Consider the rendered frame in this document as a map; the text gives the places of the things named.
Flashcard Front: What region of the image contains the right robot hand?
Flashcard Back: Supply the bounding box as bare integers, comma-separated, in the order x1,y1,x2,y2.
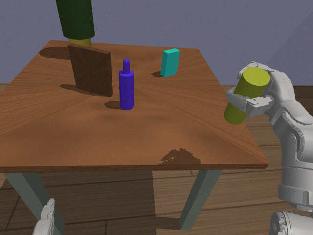
226,61,296,117

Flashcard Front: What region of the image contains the left robot hand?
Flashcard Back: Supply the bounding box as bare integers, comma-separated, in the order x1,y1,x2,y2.
32,198,55,235

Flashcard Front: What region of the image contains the potted plant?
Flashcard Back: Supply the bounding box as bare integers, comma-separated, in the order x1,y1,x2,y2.
56,0,95,47

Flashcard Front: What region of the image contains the table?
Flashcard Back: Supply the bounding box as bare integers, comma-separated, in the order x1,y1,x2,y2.
0,40,269,235

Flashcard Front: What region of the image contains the right robot arm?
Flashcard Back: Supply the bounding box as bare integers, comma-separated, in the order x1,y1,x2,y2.
269,100,313,235

